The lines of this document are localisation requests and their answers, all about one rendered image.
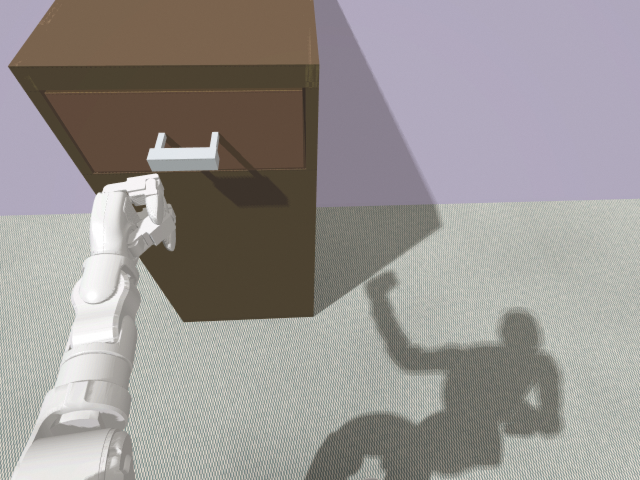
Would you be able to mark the cabinet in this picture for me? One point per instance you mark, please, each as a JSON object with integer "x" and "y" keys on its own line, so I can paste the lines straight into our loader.
{"x": 245, "y": 238}

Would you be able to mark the left robot upper arm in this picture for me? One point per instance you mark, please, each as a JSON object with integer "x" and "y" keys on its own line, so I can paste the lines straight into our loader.
{"x": 104, "y": 454}

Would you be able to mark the robot left hand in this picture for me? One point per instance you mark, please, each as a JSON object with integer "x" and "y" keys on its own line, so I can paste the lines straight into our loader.
{"x": 114, "y": 219}

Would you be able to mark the handle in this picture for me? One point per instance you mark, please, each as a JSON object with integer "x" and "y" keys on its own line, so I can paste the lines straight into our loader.
{"x": 183, "y": 159}

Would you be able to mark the drawer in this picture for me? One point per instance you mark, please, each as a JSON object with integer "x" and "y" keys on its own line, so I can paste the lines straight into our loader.
{"x": 114, "y": 129}

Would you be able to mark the left robot forearm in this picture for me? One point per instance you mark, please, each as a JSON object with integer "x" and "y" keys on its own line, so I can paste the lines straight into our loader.
{"x": 91, "y": 390}

